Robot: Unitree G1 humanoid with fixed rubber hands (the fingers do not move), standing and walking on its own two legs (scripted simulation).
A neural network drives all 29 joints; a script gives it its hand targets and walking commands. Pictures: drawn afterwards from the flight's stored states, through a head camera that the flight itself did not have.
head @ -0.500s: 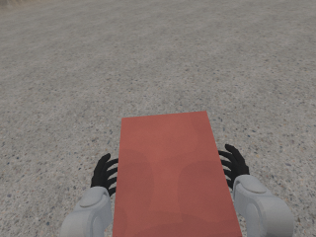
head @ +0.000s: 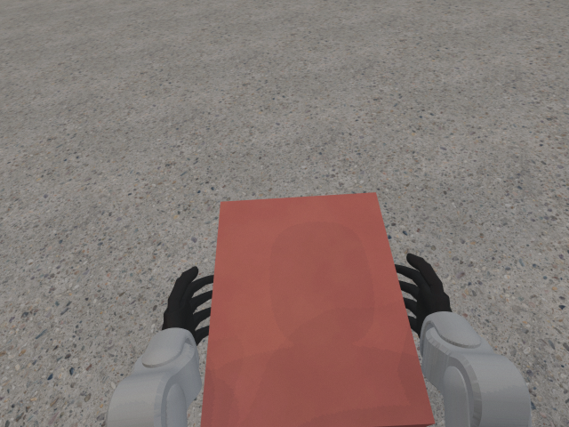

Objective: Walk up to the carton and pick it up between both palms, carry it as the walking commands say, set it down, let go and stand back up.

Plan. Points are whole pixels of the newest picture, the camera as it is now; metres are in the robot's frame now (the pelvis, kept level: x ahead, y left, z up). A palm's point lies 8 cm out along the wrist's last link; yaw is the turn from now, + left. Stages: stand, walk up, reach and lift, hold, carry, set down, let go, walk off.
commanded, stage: carry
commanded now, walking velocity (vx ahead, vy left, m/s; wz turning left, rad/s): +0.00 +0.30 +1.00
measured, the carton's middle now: (305, 327) +0.27 +0.00 +0.02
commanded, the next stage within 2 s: none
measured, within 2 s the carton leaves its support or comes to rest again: neither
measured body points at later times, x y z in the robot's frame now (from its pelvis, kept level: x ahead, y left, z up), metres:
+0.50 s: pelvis -0.08 +0.21 +0.01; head -0.08 +0.23 +0.46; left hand +0.10 +0.44 +0.08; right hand +0.21 +0.16 +0.09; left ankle -0.05 +0.31 -0.71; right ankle -0.03 +0.08 -0.63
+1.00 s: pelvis -0.16 +0.26 +0.03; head -0.21 +0.23 +0.48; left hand +0.01 +0.48 +0.12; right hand +0.11 +0.20 +0.12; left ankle -0.05 +0.32 -0.71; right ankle -0.12 +0.14 -0.71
